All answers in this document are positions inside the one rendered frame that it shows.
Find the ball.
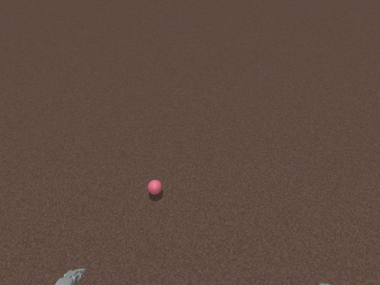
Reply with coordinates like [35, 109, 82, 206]
[148, 180, 162, 195]

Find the left robot hand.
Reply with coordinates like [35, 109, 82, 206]
[55, 268, 86, 285]

